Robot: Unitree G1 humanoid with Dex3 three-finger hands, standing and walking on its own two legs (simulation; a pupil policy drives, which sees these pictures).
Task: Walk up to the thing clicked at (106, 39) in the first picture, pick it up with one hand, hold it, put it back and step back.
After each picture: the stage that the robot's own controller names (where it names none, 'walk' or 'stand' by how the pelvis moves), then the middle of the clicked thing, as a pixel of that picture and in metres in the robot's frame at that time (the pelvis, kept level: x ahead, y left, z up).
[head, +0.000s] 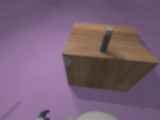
stand; (105, 41) +0.73 -0.11 +0.07
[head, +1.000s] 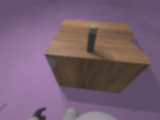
rise first; (91, 40) +0.65 +0.05 +0.10
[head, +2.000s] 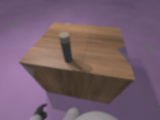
stand; (66, 49) +0.49 +0.23 +0.10
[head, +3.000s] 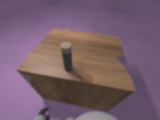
stand; (67, 58) +0.44 +0.20 +0.07
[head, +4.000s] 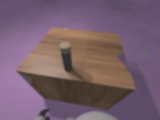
stand; (66, 58) +0.44 +0.20 +0.07
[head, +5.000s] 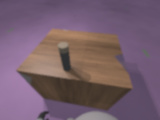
stand; (65, 58) +0.45 +0.22 +0.07
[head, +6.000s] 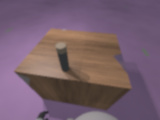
stand; (63, 58) +0.44 +0.23 +0.07
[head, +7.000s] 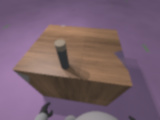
rise first; (63, 56) +0.44 +0.23 +0.07
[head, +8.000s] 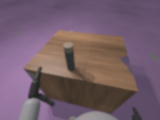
rise first; (69, 58) +0.45 +0.22 +0.07
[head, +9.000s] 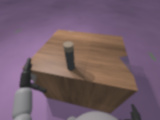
go down; (69, 57) +0.46 +0.20 +0.08
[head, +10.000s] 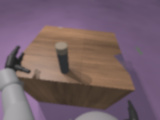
go down; (63, 60) +0.42 +0.19 +0.09
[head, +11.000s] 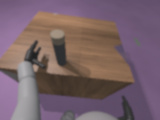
close in; (60, 51) +0.44 +0.20 +0.11
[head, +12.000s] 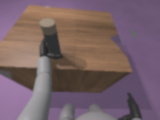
close; (52, 42) +0.47 +0.21 +0.14
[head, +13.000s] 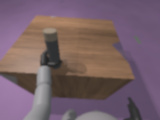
lift; (53, 51) +0.43 +0.23 +0.13
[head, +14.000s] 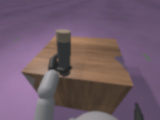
lift; (64, 55) +0.32 +0.17 +0.25
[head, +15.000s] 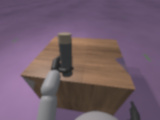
hold; (66, 56) +0.34 +0.16 +0.23
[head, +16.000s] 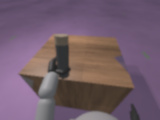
hold; (62, 57) +0.34 +0.18 +0.21
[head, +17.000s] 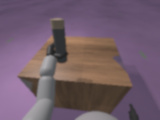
crouch; (60, 42) +0.41 +0.20 +0.27
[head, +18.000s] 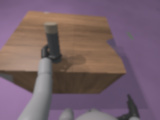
lower; (53, 44) +0.49 +0.21 +0.11
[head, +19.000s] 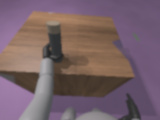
lower; (55, 44) +0.48 +0.21 +0.14
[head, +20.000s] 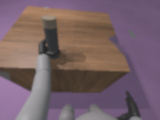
lower; (52, 40) +0.50 +0.21 +0.14
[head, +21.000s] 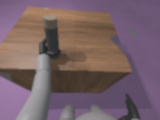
lower; (52, 40) +0.50 +0.22 +0.14
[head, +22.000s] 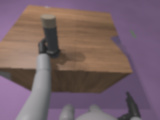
rest; (51, 39) +0.50 +0.22 +0.14
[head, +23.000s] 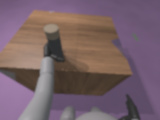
withdraw; (55, 46) +0.46 +0.21 +0.13
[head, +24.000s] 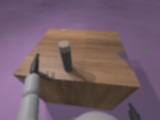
sink last; (66, 58) +0.43 +0.19 +0.11
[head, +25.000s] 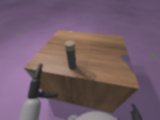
stand; (71, 56) +0.46 +0.20 +0.09
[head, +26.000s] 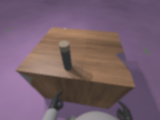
stand; (66, 57) +0.45 +0.21 +0.08
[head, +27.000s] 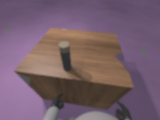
stand; (65, 58) +0.44 +0.21 +0.07
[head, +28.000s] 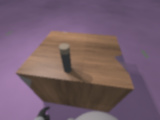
walk; (66, 59) +0.44 +0.21 +0.08
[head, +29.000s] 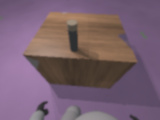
walk; (73, 38) +0.59 +0.17 +0.10
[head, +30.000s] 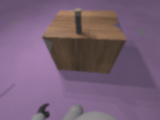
walk; (78, 22) +0.91 +0.21 +0.09
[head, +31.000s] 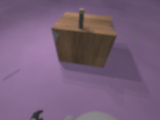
stand; (81, 19) +1.21 +0.20 +0.08
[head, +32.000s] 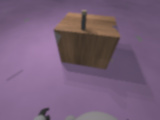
stand; (83, 20) +1.18 +0.17 +0.07
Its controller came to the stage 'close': yes
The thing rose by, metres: 0.21
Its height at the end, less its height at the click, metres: +0.00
